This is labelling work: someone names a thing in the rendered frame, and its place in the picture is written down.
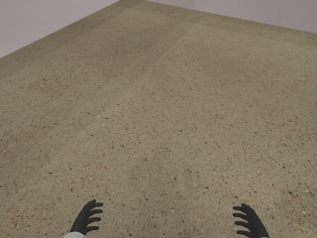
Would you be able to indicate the right robot hand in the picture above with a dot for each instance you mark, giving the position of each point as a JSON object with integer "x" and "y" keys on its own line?
{"x": 255, "y": 225}

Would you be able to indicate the left robot hand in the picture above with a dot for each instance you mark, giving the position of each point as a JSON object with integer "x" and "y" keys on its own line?
{"x": 82, "y": 220}

